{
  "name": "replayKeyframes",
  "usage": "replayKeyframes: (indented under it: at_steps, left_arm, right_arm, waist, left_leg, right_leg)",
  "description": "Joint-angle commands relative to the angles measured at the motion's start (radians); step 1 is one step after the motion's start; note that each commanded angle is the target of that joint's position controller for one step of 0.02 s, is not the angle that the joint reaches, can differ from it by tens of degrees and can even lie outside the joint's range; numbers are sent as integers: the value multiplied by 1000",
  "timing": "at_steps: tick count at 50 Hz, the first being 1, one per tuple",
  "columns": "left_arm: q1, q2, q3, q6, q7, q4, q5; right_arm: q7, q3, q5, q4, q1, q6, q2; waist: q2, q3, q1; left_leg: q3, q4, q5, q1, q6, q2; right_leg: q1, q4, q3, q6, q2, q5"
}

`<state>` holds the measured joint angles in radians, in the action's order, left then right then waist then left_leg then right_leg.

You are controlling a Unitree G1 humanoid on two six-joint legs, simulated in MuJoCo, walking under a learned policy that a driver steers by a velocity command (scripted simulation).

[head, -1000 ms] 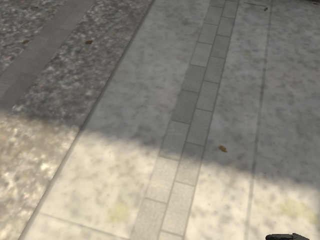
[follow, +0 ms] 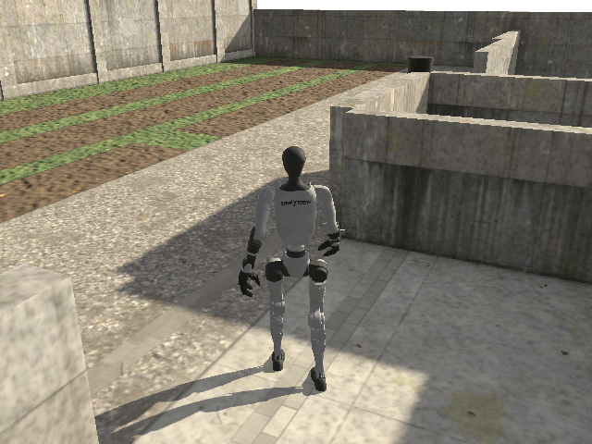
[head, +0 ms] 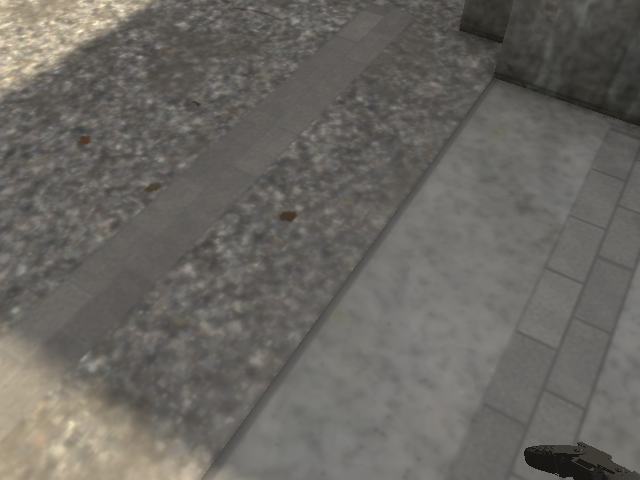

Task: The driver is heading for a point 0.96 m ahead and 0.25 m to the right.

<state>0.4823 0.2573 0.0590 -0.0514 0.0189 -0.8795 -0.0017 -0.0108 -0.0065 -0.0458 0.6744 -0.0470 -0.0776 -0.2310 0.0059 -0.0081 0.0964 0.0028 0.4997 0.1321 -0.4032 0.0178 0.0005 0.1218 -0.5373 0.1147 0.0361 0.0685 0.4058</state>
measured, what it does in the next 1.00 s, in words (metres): walks ahead, turning right: right foot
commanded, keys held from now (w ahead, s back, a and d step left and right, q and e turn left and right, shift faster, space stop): w+e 0.82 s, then w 0.06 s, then w+q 0.12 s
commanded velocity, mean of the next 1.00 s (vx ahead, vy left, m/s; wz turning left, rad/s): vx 0.50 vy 0.00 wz -0.51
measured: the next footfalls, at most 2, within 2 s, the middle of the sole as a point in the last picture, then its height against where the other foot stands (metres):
right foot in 0.48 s outside the picture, level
left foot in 1.02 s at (433, 384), level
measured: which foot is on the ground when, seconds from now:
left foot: down 0.00-0.50, up 0.52-1.00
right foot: down 0.00-0.00, up 0.02-0.46, down 0.48-1.00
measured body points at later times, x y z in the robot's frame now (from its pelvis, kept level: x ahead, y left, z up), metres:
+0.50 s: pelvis +0.24 -0.05 -0.01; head +0.28 -0.07 +0.43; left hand +0.53 +0.10 -0.09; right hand +0.14 -0.30 -0.15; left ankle +0.09 +0.11 -0.71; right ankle +0.33 -0.14 -0.73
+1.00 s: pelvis +0.51 -0.15 +0.00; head +0.54 -0.17 +0.45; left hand +0.63 +0.11 -0.12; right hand +0.59 -0.46 -0.09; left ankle +0.69 -0.13 -0.72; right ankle +0.33 -0.14 -0.73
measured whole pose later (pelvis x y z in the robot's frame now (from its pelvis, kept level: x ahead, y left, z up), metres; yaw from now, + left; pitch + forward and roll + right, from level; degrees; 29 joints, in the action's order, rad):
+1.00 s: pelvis +0.51 -0.15 +0.00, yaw -32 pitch +2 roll -1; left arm 0.46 0.29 0.06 -0.05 -0.01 -0.85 -0.02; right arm -0.03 0.01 -0.03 0.69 -0.05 -0.04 -0.25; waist 0.02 -0.02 0.09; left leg -0.03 0.55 0.08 -0.52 0.03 0.01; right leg -0.08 -0.30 0.17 0.11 0.13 0.39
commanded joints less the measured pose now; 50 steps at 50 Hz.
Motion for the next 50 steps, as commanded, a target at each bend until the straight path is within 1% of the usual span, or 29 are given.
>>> replayKeyframes:
  at_steps: [1,2,3,4,5,6,9,13,16,18,20,22,23,24,25,26,27,28,29,30,31,32,34,39,45,47,48,49,50]
  left_arm:
    - [-37,84,16,-13,-10,145,9]
    - [-50,124,26,5,-11,115,-13]
    - [-95,110,26,9,1,110,-17]
    - [-111,91,24,15,9,108,-17]
    - [-125,88,26,25,17,112,-28]
    - [-127,80,25,34,23,109,-34]
    - [-200,64,21,48,38,143,-35]
    - [-336,50,9,53,54,193,-34]
    - [-440,38,-5,48,68,230,-32]
    - [-489,46,-8,48,73,252,-35]
    - [-510,55,-7,48,70,267,-40]
    - [-460,73,1,47,58,260,-46]
    - [-366,90,12,42,49,237,-48]
    - [-197,118,30,32,36,182,-56]
    - [-63,217,62,31,16,153,-62]
    - [-112,315,84,38,8,179,-27]
    - [-87,297,84,50,1,185,-11]
    - [-126,252,72,48,-10,165,-9]
    - [-163,194,55,42,-14,157,-7]
    - [-198,167,45,34,-16,156,-4]
    - [-229,147,38,27,-15,164,-3]
    - [-228,142,35,17,-12,166,0]
    - [-201,158,39,3,-6,152,2]
    - [-98,168,44,-1,-7,123,2]
    - [6,160,36,-6,-22,87,-7]
    - [3,169,33,-12,-28,78,-13]
    - [-15,178,33,-15,-31,77,-15]
    - [-30,188,33,-18,-33,74,-18]
    - [-37,195,33,-18,-32,67,-21]
  right_arm:
    - [35,100,-7,25,-356,3,-305]
    - [30,80,2,12,-299,8,-210]
    - [24,64,10,9,-249,3,-143]
    - [21,56,11,12,-223,-2,-112]
    - [24,52,14,22,-224,-9,-100]
    - [24,53,17,30,-228,-16,-97]
    - [20,62,28,61,-273,-33,-112]
    - [17,68,26,96,-309,-30,-118]
    - [18,76,24,113,-320,-28,-139]
    - [21,83,24,131,-347,-23,-160]
    - [25,87,24,150,-374,-12,-176]
    - [31,93,23,165,-383,2,-209]
    - [33,96,23,169,-386,12,-226]
    - [34,94,26,162,-379,19,-227]
    - [28,79,28,123,-398,18,-175]
    - [12,70,27,50,-380,10,-114]
    - [8,82,18,24,-258,1,-184]
    - [5,72,32,16,-225,-9,-158]
    - [8,66,31,32,-245,-16,-144]
    - [8,66,16,33,-251,-5,-141]
    - [7,65,0,46,-284,14,-138]
    - [3,65,-7,49,-295,31,-135]
    - [-3,63,-7,39,-272,51,-117]
    - [-8,57,0,-24,-60,54,-109]
    - [-23,41,10,-67,94,33,-96]
    - [-24,43,13,-69,90,27,-106]
    - [-22,48,14,-59,55,25,-118]
    - [-16,57,16,-39,-5,24,-135]
    - [-6,69,17,-2,-113,20,-155]
  waist:
    - [290,210,-182]
    - [140,106,-153]
    - [79,29,-139]
    - [84,-1,-119]
    - [111,-15,-107]
    - [114,-15,-99]
    - [91,-5,-93]
    - [80,-38,-109]
    - [85,-67,-128]
    - [78,-82,-139]
    - [76,-83,-143]
    - [96,-34,-113]
    - [95,26,-71]
    - [56,123,5]
    - [-72,244,46]
    - [-276,326,-18]
    - [-111,285,40]
    - [-61,154,4]
    - [-5,62,-49]
    - [-4,30,-89]
    - [-11,32,-118]
    - [-18,41,-128]
    - [-20,30,-131]
    - [-49,-34,-63]
    - [-63,-38,1]
    - [-76,-47,-9]
    - [-84,-47,-31]
    - [-92,-28,-59]
    - [-80,27,-109]
  left_leg:
    - [707,-285,478,593,173,463]
    - [626,-278,517,503,180,421]
    - [482,-287,397,422,163,361]
    - [357,-309,250,365,139,315]
    - [275,-319,145,338,124,283]
    - [209,-324,41,327,118,259]
    - [100,-330,-172,352,131,261]
    - [-26,-347,-235,362,134,249]
    - [-108,-352,-231,339,115,240]
    - [-140,-340,-265,371,105,256]
    - [-175,-283,-395,429,92,267]
    - [-219,-121,-726,476,77,271]
    - [-234,37,-824,475,74,267]
    - [-257,270,-739,383,53,246]
    - [-261,589,-363,113,16,203]
    - [-150,912,402,-254,-39,-8]
    - [19,951,342,-363,-32,21]
    - [27,904,250,-381,-22,71]
    - [24,787,201,-317,-19,108]
    - [33,720,201,-253,-25,126]
    - [33,687,200,-191,-34,130]
    - [27,664,202,-163,-43,124]
    - [12,597,164,-173,-58,117]
    - [10,361,-46,-280,-78,101]
    - [-14,143,-139,-253,-44,51]
    - [-22,85,-108,-184,-4,38]
    - [-28,55,-69,-122,19,25]
    - [-43,36,-16,-34,41,-5]
    - [-63,5,21,92,66,-42]
  right_leg:
    - [569,-519,-85,44,22,150]
    - [593,-606,-39,57,-57,88]
    - [587,-604,-36,52,-85,9]
    - [557,-579,-43,41,-108,-39]
    - [543,-566,-51,30,-123,-65]
    - [532,-573,-60,19,-125,-94]
    - [581,-575,-68,-2,-130,-172]
    - [628,-444,-93,-19,-142,-298]
    - [547,-258,-143,-1,-140,-384]
    - [510,-179,-185,25,-130,-354]
    - [473,-121,-224,59,-103,-287]
    - [363,-92,-268,102,-35,-177]
    - [252,-68,-273,128,9,-138]
    - [29,3,-252,161,38,-167]
    - [-261,49,27,225,-156,12]
    - [-460,197,598,350,-408,-16]
    - [-441,251,583,348,-401,-146]
    - [-325,241,425,333,-381,-268]
    - [-172,249,322,287,-328,-404]
    - [-76,260,255,261,-274,-477]
    - [-15,277,207,251,-241,-516]
    - [16,286,191,254,-225,-555]
    - [53,312,166,257,-196,-544]
    - [19,340,187,218,-166,-461]
    - [-116,279,190,187,-190,-618]
    - [-142,272,186,164,-219,-670]
    - [-145,255,172,146,-227,-727]
    - [-155,199,147,129,-223,-870]
    - [-166,68,109,114,-201,-1012]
